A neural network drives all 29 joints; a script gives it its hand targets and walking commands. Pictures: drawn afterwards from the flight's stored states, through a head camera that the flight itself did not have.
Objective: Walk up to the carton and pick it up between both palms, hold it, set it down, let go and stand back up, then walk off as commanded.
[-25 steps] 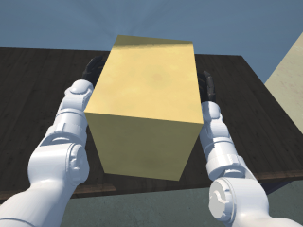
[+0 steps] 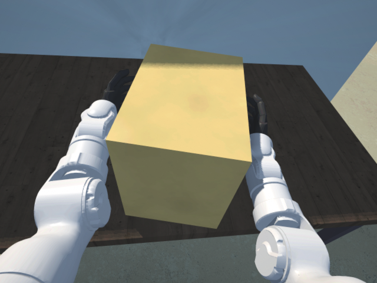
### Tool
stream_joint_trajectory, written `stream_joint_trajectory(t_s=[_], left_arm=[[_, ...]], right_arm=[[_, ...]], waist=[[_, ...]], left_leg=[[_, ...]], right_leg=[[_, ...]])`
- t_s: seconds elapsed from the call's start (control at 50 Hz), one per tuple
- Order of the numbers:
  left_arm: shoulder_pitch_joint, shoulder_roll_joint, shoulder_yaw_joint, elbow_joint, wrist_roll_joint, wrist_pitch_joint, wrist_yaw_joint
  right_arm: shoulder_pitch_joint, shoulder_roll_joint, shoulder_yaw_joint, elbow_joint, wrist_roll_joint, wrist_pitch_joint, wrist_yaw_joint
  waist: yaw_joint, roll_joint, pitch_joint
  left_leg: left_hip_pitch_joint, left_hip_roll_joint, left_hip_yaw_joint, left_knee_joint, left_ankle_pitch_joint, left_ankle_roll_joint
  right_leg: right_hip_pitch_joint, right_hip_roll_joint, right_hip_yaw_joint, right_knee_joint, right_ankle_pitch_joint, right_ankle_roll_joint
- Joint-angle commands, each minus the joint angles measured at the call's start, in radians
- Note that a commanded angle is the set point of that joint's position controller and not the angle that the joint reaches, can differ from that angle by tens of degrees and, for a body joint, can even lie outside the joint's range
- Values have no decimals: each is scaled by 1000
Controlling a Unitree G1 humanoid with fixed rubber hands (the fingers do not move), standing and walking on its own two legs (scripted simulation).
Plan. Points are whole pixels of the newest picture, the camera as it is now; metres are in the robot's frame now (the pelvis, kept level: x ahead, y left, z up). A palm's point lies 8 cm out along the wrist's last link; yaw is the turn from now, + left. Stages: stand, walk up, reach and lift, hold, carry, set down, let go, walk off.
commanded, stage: set down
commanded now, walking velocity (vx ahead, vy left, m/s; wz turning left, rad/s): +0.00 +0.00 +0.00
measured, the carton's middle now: (183, 136) +0.42 -0.01 +0.06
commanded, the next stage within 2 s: none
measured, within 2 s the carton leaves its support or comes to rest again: rests again in 0.64 s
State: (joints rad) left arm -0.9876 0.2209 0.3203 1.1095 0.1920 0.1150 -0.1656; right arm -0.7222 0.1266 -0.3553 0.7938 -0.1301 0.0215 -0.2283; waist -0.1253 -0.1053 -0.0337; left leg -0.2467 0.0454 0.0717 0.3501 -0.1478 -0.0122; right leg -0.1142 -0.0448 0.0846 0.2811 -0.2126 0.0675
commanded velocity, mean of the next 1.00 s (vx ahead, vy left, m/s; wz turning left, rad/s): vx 0.00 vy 0.00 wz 0.00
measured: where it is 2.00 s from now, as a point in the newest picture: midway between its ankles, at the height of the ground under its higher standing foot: outside the picture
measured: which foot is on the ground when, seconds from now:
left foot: down 0.00-1.00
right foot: down 0.00-1.00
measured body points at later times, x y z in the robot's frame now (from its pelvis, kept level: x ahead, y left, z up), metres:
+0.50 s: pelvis +0.00 +0.00 +0.00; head +0.02 +0.05 +0.45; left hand +0.47 +0.14 +0.12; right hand +0.39 -0.17 +0.11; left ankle +0.02 +0.12 -0.75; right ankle -0.04 -0.17 -0.75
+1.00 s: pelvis +0.00 +0.00 +0.00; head +0.02 +0.05 +0.45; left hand +0.47 +0.14 +0.12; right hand +0.39 -0.17 +0.11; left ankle +0.02 +0.12 -0.75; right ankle -0.04 -0.17 -0.75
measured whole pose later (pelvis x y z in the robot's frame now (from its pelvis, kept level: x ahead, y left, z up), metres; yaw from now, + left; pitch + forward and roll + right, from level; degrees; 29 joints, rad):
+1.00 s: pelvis +0.00 +0.00 +0.00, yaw +0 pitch +2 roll +0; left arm -0.99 0.21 0.43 1.11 0.30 0.05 -0.23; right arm -0.73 0.19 -0.48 0.79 -0.28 -0.05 -0.20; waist -0.13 -0.12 -0.01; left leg -0.25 0.05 0.07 0.35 -0.15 -0.01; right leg -0.12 -0.04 0.08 0.28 -0.21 0.07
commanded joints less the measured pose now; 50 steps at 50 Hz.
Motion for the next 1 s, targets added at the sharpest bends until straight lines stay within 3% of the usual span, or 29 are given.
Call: stream_joint_trajectory(t_s=[0.0, 0.04, 0.06, 0.12, 0.16, 0.28, 0.3, 0.34, 0.36, 0.38, 0.46, 0.48, 0.5, 0.52, 0.56, 0.58, 0.6, 0.66, 0.68, 0.72, 0.8, 0.84, 0.86, 0.92, 0.98], left_arm=[[-606, -571, -145, -51, 1, -58, -148], [-578, -553, -121, -37, 13, -54, -154], [-581, -556, -121, -33, 12, -55, -153], [-581, -565, -125, -23, 9, -63, -152], [-566, -547, -95, -17, 27, -56, -157], [-566, -557, -98, -30, 41, -60, -152], [-564, -553, -85, -26, 54, -57, -150], [-553, -527, -59, -12, 62, -55, -157], [-538, -536, -67, -17, 62, -51, -156], [-546, -545, -72, -17, 67, -49, -152], [-540, -529, -40, -8, 74, -56, -158], [-543, -525, -46, -21, 83, -57, -154], [-560, -516, -44, -24, 87, -60, -152], [-563, -527, -53, -23, 80, -63, -149], [-531, -520, -37, -9, 92, -61, -153], [-544, -521, -44, -6, 97, -59, -153], [-541, -521, -35, -16, 99, -62, -152], [-531, -534, -42, -9, 106, -60, -150], [-515, -536, -39, -10, 105, -63, -148], [-514, -513, -28, 4, 108, -55, -155], [-511, -509, -11, -1, 131, -64, -148], [-515, -524, -18, -2, 126, -71, -149], [-500, -498, 1, 3, 134, -66, -150], [-484, -512, 12, 22, 146, -64, -152], [-485, -501, 18, 10, 153, -63, -148]], right_arm=[[-713, 558, 182, -110, -98, -104, 79], [-683, 565, 186, -99, -100, -103, 76], [-720, 551, 192, -142, -98, -112, 78], [-721, 544, 163, -125, -117, -112, 77], [-683, 548, 162, -94, -122, -107, 75], [-682, 536, 136, -125, -146, -123, 78], [-653, 545, 125, -79, -153, -119, 80], [-639, 537, 116, -74, -164, -111, 83], [-624, 533, 113, -84, -172, -117, 79], [-643, 531, 109, -97, -172, -125, 82], [-641, 531, 106, -92, -182, -121, 83], [-607, 533, 84, -61, -193, -122, 85], [-627, 528, 86, -72, -191, -126, 88], [-613, 520, 69, -58, -198, -125, 89], [-587, 525, 79, -59, -210, -126, 87], [-604, 524, 60, -56, -220, -132, 88], [-599, 524, 62, -46, -216, -130, 91], [-567, 511, 42, -24, -228, -133, 92], [-570, 518, 56, -44, -225, -139, 91], [-558, 511, 37, -20, -228, -130, 85], [-555, 514, 35, -27, -244, -138, 90], [-546, 510, 10, 5, -256, -146, 88], [-537, 509, 29, -18, -250, -138, 93], [-521, 509, 10, 9, -264, -133, 93], [-511, 507, 1, 4, -265, -139, 94]], waist=[[-43, 161, -508], [-30, 161, -468], [-31, 152, -478], [-47, 155, -474], [-29, 142, -412], [-33, 173, -437], [-30, 178, -422], [-16, 152, -373], [-35, 147, -378], [-32, 165, -401], [-10, 152, -351], [-17, 164, -345], [-4, 187, -368], [-25, 180, -355], [-15, 153, -347], [-25, 160, -361], [-12, 176, -330], [-34, 176, -316], [-13, 179, -339], [-22, 171, -275], [-5, 179, -312], [-23, 180, -293], [2, 170, -277], [-13, 161, -238], [0, 168, -235]], left_leg=[[263, -86, 58, -7, 188, -13], [236, -93, 70, -5, 183, -7], [221, -95, 68, -10, 163, -2], [239, -89, 62, -19, 147, -2], [234, -92, 67, -19, 149, 1], [252, -89, 71, -15, 145, -9], [240, -89, 73, -20, 156, -9], [232, -89, 78, -27, 125, 2], [234, -86, 75, -26, 128, -1], [238, -86, 73, -21, 133, -9], [244, -83, 78, -33, 118, 2], [240, -80, 79, -37, 113, -1], [255, -79, 78, -35, 110, -3], [268, -75, 72, -32, 108, -9], [255, -80, 82, -32, 114, 0], [251, -81, 79, -27, 116, -6], [254, -82, 84, -33, 111, -4], [280, -70, 74, -30, 117, -15], [274, -72, 80, -25, 121, -15], [265, -74, 84, -33, 111, -10], [259, -72, 79, -36, 91, -6], [267, -67, 77, -30, 110, -14], [258, -72, 89, -34, 91, -3], [259, -67, 79, -48, 54, 0], [257, -68, 84, -43, 71, -2]], right_leg=[[60, 65, -142, -13, 516, 23], [78, 59, -128, -12, 537, 29], [88, 58, -133, -10, 535, 34], [60, 59, -141, -17, 499, 32], [71, 59, -134, -18, 495, 36], [37, 64, -149, -21, 452, 27], [31, 60, -147, -22, 461, 28], [49, 57, -142, -21, 437, 33], [47, 59, -145, -21, 456, 32], [35, 63, -150, -21, 445, 27], [30, 60, -147, -29, 403, 33], [24, 62, -151, -30, 379, 29], [16, 60, -150, -30, 363, 28], [-7, 64, -160, -33, 349, 23], [19, 61, -150, -34, 376, 29], [10, 61, -159, -26, 381, 29], [17, 59, -156, -28, 369, 30], [-20, 66, -171, -36, 336, 21], [-26, 65, -166, -38, 338, 15], [-15, 63, -163, -39, 339, 24], [-27, 62, -161, -41, 308, 20], [-44, 67, -167, -41, 301, 17], [-34, 63, -161, -47, 284, 21], [-47, 60, -166, -50, 253, 20], [-52, 61, -168, -53, 239, 17]])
